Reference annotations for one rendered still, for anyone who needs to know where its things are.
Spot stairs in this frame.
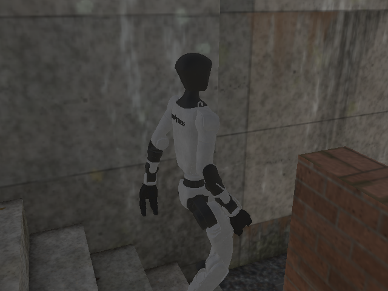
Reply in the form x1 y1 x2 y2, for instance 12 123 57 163
0 198 222 291

